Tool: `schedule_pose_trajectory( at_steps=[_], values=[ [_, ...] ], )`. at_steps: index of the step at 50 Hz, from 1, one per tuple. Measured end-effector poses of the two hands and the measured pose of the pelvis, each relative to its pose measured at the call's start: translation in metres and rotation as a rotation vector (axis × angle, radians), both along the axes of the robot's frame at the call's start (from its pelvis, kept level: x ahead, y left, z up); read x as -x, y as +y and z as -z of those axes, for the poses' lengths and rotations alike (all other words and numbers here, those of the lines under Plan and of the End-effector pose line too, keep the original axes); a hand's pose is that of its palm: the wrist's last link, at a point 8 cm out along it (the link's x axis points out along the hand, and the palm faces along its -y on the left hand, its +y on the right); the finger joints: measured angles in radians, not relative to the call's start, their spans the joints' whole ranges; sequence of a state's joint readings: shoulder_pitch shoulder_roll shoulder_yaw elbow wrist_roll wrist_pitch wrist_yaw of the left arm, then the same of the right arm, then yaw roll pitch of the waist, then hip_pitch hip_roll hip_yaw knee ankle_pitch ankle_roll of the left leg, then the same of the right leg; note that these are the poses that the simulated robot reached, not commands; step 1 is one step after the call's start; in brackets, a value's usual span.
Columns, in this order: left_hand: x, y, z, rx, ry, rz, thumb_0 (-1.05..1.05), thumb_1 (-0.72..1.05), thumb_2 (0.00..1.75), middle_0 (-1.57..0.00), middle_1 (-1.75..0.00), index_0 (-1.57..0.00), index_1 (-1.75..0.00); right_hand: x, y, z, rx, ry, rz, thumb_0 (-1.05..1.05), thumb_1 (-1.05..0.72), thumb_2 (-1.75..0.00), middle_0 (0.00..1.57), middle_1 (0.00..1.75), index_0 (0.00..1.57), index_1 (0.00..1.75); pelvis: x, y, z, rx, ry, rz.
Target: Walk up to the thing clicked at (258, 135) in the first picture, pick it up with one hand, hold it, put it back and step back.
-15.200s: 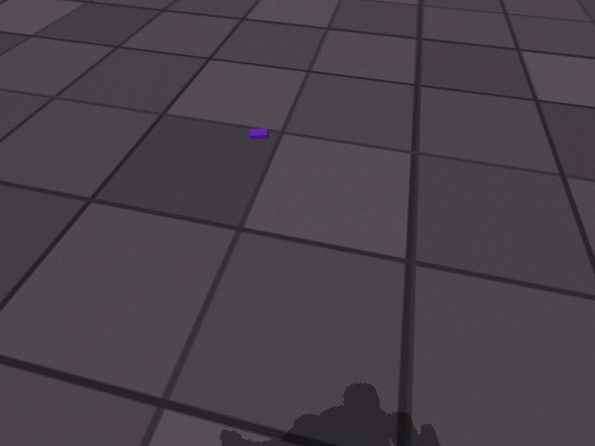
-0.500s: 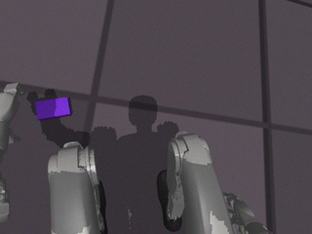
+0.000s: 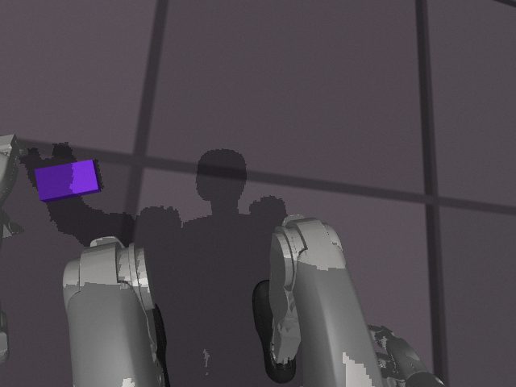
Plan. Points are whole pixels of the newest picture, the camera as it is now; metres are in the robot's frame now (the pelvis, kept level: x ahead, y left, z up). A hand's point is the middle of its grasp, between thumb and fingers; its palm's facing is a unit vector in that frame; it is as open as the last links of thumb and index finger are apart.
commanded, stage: rise first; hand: left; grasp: from above
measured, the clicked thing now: (69, 180) +0.45 +0.28 -0.31
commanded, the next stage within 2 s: approach in 1.58 s
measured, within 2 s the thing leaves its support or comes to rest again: neither
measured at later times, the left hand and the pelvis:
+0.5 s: hand (12, 194) +0.40 +0.33 -0.19, palm faces -0.43 -0.12 -0.90, open 13.1 cm; pelvis +0.00 +0.00 -0.01, yaw -1 degrees
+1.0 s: hand (9, 187) +0.41 +0.33 -0.19, palm faces -0.43 -0.11 -0.90, open 13.2 cm; pelvis +0.00 +0.00 -0.01, yaw -1 degrees
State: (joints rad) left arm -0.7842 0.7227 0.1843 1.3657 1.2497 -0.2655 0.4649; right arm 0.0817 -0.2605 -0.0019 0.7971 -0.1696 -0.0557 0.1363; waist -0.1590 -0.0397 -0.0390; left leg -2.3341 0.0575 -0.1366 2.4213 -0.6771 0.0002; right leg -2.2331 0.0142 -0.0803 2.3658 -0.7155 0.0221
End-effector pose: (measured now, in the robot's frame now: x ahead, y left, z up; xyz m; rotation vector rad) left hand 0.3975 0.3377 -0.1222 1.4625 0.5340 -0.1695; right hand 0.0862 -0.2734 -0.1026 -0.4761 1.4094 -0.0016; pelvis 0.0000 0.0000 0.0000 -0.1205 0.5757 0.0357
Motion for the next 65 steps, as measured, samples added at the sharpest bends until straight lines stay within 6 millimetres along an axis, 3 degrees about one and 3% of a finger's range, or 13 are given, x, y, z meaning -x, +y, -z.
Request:
schedule_pose_trajectory(
  at_steps=[34,65],
  values=[
    [-0.016,-0.009,0.018,-0.004,0.005,-0.006,0.0,-0.35,0.87,-0.27,-0.81,-0.26,-0.82,0.021,0.001,0.003,-0.009,0.026,-0.014,0.0,-0.9,-0.9,0.2,0.3,0.2,0.3,0.001,0.0,0.012,0.011,-0.021,0.01],
    [-0.019,-0.005,0.007,-0.005,0.002,0.004,0.0,-0.36,0.88,-0.26,-0.83,-0.24,-0.84,0.02,0.002,0.001,-0.028,0.015,-0.025,0.0,-0.9,-0.9,0.2,0.3,0.2,0.3,0.003,-0.001,0.01,0.013,-0.029,0.008]
  ],
)
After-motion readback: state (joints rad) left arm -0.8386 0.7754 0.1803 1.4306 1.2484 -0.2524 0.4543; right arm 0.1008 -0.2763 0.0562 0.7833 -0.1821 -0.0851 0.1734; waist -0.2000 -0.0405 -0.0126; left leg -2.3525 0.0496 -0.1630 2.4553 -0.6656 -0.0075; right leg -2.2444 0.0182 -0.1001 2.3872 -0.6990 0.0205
